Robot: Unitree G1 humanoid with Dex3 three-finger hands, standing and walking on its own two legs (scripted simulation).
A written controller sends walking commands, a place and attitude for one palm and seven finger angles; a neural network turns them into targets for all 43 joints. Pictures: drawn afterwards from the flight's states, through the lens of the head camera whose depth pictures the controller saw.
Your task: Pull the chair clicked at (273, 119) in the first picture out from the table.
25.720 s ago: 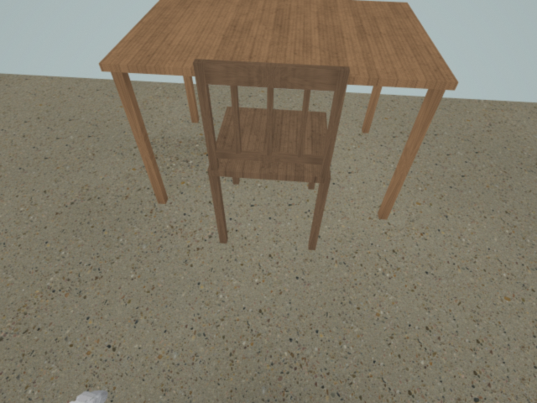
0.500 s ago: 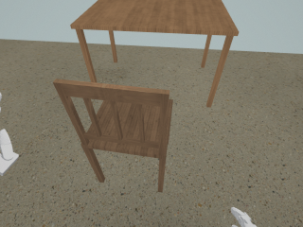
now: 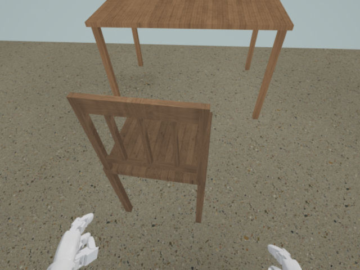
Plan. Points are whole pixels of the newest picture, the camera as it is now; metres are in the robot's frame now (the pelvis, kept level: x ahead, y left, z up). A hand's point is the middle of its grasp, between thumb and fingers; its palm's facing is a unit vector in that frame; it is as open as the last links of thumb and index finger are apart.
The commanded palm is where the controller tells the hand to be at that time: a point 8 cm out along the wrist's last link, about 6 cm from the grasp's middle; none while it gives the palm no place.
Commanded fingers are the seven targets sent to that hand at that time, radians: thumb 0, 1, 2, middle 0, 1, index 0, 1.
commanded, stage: let the arm hang, fingers relaxed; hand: left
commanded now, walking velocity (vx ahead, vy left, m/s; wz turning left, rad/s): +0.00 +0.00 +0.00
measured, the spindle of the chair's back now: (145, 141) +0.54 +0.15 -0.10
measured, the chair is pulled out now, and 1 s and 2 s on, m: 0.64 0.64 0.64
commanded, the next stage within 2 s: look to check the result in 0.92 s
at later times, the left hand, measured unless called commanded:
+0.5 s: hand out of the picture -0.02 +0.18 -0.16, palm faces +0.02 -0.97 -0.26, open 7.3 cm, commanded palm none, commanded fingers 0.00 0.90 0.90 -0.20 -0.30 -0.20 -0.30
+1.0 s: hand out of the picture -0.02 +0.13 -0.17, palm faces +0.03 -0.99 -0.15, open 7.3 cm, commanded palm none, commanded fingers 0.00 0.90 0.90 -0.20 -0.30 -0.20 -0.30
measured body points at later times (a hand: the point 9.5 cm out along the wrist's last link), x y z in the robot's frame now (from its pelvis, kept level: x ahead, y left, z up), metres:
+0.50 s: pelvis -0.01 -0.02 +0.01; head +0.00 -0.03 +0.46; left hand -0.02 +0.23 -0.14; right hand -0.04 -0.22 -0.16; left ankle -0.02 +0.09 -0.73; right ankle +0.01 -0.13 -0.73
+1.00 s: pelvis -0.01 -0.02 +0.01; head +0.00 -0.02 +0.46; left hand -0.02 +0.18 -0.15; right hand -0.04 -0.22 -0.15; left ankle -0.02 +0.09 -0.73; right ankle +0.01 -0.13 -0.73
